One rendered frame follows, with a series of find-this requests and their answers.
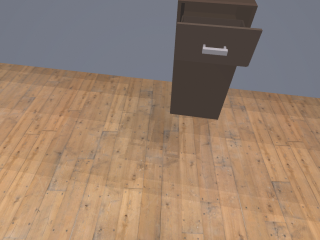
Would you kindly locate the drawer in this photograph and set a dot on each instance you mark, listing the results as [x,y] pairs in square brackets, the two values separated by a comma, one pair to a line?
[194,31]

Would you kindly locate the handle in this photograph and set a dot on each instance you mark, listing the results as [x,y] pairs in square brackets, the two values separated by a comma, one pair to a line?
[214,51]

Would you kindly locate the cabinet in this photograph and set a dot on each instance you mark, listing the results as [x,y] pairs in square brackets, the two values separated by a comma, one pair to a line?
[199,89]

